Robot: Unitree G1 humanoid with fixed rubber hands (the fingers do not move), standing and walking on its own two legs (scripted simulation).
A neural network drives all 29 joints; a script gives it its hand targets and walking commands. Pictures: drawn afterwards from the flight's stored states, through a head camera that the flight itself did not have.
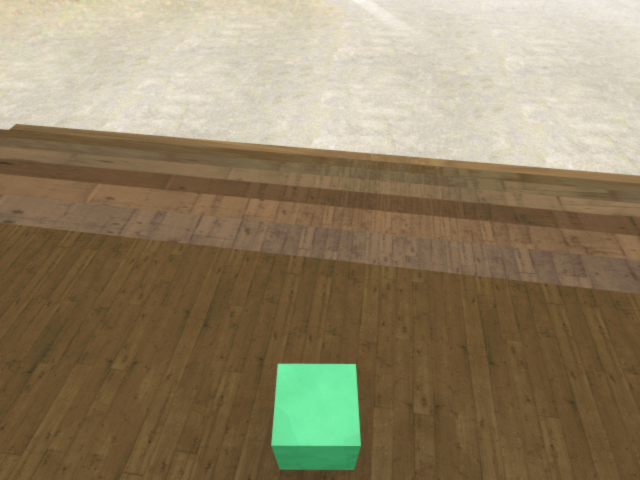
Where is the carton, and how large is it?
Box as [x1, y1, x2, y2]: [271, 364, 360, 469]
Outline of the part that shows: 278,364 271,445 279,468 353,469 360,446 355,364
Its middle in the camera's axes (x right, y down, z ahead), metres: -0.01 +0.49 +1.06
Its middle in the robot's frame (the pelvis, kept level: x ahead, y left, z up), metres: +0.40 +0.03 -0.65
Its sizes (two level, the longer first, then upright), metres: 0.210 0.200 0.250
